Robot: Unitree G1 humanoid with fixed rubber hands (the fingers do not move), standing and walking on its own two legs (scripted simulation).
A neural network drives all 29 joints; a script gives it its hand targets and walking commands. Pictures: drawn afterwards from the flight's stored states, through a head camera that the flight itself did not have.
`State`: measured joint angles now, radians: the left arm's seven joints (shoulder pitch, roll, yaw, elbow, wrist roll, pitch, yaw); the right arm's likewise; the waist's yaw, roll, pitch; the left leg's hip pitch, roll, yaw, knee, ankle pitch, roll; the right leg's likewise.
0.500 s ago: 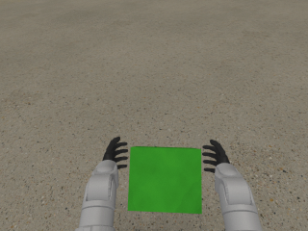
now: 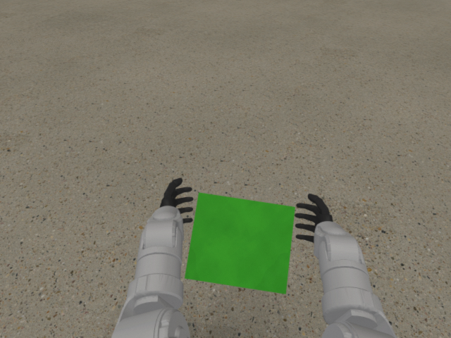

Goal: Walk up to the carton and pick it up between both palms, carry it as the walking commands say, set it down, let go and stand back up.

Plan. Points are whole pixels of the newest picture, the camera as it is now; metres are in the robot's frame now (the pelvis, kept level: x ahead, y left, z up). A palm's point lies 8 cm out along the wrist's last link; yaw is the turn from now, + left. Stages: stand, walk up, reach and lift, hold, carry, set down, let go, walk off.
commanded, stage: set down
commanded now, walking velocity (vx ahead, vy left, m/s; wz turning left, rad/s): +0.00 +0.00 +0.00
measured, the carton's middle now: (238, 238) +0.36 +0.02 -0.09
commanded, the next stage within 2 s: none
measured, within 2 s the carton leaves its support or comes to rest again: neither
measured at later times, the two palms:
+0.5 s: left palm (180, 232) +0.34 +0.15 -0.06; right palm (309, 239) +0.35 -0.14 -0.07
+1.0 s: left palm (182, 242) +0.37 +0.16 -0.15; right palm (295, 245) +0.39 -0.13 -0.16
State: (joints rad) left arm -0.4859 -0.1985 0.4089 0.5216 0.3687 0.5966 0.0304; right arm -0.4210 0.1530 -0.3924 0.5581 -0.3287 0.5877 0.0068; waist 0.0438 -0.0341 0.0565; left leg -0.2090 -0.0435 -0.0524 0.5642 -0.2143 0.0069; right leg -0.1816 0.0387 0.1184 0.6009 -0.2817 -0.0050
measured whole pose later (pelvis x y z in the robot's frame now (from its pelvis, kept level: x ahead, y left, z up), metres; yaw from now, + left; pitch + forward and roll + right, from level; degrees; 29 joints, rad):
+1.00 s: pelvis +0.00 -0.02 -0.09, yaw +1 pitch +32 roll +0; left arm -0.54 -0.15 0.42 0.52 0.20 0.21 0.03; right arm -0.54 0.15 -0.34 0.55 -0.19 0.22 -0.13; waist 0.07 -0.01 -0.17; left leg -1.28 -0.06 -0.11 1.06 -0.35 -0.05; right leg -1.25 0.10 0.08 1.10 -0.41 0.00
